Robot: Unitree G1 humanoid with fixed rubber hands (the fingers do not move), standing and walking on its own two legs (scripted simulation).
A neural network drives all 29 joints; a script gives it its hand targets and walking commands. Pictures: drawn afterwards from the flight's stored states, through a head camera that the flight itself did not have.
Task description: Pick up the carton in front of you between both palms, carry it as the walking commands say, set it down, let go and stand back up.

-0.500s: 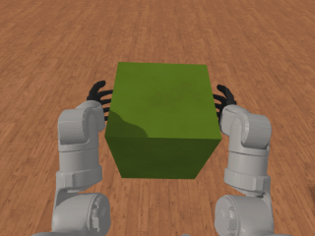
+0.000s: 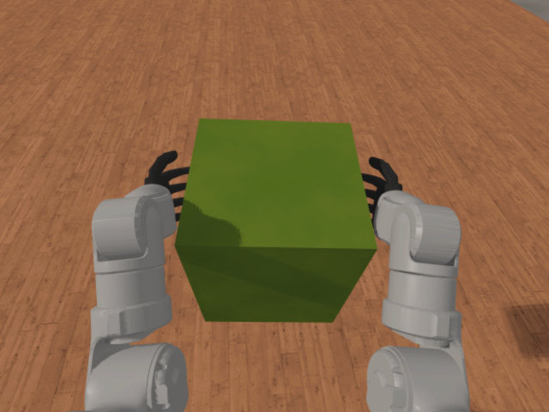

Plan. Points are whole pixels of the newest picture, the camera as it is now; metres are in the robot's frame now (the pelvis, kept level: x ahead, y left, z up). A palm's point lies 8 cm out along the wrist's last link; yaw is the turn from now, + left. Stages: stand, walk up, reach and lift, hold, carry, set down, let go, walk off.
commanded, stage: carry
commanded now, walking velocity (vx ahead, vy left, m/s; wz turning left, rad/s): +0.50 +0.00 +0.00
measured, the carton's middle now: (272, 229) +0.36 -0.01 +0.08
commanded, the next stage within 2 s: none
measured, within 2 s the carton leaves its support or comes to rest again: neither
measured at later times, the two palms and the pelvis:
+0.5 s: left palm (188, 150) +0.53 +0.14 +0.10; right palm (349, 153) +0.54 -0.16 +0.09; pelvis +0.28 -0.02 +0.01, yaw +3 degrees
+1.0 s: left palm (179, 124) +0.60 +0.16 +0.11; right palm (332, 126) +0.60 -0.14 +0.10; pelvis +0.36 +0.00 +0.00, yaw +2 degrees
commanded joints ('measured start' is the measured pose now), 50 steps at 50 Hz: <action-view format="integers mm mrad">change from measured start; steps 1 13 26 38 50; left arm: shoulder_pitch -557 -59 216 213 171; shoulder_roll -927 -1094 -1034 -837 -925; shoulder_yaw -608 -895 -879 -838 -871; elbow -5 -358 -433 -390 -438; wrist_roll -233 -282 -309 -272 -299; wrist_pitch -6 -115 -80 -10 -28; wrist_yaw -89 -160 -241 -201 -210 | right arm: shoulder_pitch -616 -11 179 220 169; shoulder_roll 922 1039 1001 809 893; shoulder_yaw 622 795 907 816 852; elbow -74 -364 -493 -411 -469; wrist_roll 327 289 311 271 302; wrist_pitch -8 -104 -64 -3 -22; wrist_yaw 130 208 237 205 212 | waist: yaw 0 24 49 48 46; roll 81 181 -122 42 25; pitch -347 -276 -359 -228 -253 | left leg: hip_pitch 601 617 221 235 246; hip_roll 305 164 40 164 158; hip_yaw -468 -22 -49 -108 -108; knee -213 -222 -63 -67 -53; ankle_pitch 302 843 -207 410 358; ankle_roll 99 -13 -113 -98 -81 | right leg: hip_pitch -401 -190 294 168 174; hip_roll -45 29 -252 -152 -148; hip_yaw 52 -165 30 -44 -42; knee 80 -554 -783 -545 -529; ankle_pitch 66 451 551 706 627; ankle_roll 2 57 -98 -5 -6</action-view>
